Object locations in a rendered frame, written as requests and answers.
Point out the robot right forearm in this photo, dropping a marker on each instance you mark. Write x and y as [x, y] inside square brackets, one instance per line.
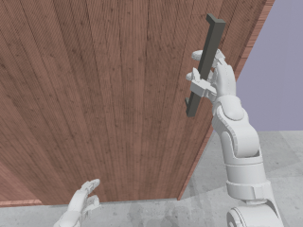
[241, 154]

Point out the right robot upper arm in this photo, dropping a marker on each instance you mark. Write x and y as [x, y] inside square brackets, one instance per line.
[257, 215]

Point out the wardrobe door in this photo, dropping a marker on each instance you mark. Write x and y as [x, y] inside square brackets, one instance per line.
[96, 89]
[11, 188]

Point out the handle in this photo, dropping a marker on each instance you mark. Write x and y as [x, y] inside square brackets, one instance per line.
[212, 42]

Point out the robot right hand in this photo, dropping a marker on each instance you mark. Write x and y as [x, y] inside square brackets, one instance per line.
[221, 82]

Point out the robot left hand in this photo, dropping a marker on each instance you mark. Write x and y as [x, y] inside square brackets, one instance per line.
[88, 207]

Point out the robot left forearm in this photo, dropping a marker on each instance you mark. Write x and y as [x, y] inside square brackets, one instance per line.
[70, 218]

